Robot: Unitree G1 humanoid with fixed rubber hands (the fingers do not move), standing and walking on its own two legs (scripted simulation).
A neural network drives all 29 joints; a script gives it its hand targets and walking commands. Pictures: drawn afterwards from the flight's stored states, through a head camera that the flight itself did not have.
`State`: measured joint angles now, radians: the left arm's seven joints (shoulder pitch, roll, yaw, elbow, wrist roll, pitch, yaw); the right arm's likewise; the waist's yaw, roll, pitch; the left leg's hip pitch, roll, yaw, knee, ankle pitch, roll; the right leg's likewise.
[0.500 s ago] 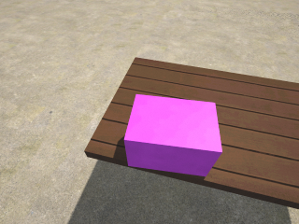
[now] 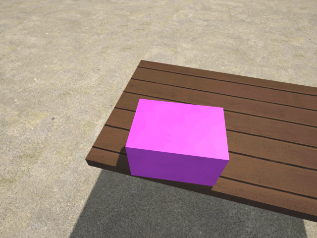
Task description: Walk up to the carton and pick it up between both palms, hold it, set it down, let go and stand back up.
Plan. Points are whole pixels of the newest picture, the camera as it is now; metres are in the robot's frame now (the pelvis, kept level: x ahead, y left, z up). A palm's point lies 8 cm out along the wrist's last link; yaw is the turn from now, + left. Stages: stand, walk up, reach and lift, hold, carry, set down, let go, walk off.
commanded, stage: stand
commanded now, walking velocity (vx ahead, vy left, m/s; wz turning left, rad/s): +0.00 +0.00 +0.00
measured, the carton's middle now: (176, 142) +0.42 -0.04 -0.06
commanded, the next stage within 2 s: none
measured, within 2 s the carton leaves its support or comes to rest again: neither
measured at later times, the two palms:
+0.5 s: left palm out of the picture -0.03 +0.20 -0.15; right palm out of the picture -0.01 -0.21 -0.15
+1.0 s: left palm out of the picture -0.03 +0.21 -0.15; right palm out of the picture -0.01 -0.21 -0.15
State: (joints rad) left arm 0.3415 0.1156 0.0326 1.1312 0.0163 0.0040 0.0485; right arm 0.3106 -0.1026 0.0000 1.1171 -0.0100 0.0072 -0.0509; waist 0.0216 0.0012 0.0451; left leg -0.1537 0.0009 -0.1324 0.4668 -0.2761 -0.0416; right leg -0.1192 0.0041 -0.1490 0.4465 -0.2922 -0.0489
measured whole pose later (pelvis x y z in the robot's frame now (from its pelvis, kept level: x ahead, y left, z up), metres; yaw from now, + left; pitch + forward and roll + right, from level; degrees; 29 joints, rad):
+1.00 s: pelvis +0.00 -0.01 +0.00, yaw +0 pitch -2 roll +0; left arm 0.32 0.14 0.03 1.09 0.01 0.00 0.05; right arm 0.29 -0.11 -0.01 1.11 -0.01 0.02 -0.05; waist 0.02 0.00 0.06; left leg -0.17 0.01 -0.14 0.50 -0.29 -0.06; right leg -0.13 0.02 -0.16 0.47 -0.31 -0.07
